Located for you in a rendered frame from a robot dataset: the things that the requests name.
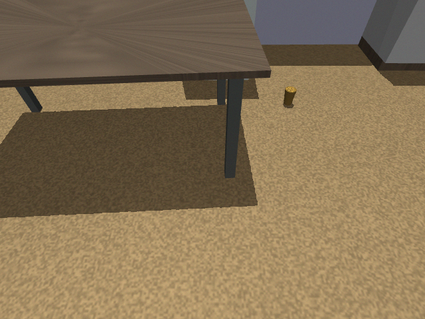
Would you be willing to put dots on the cup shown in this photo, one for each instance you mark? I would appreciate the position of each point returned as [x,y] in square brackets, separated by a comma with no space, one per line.
[289,95]

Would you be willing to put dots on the table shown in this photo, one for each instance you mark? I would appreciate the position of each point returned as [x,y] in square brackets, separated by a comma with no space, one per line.
[74,42]

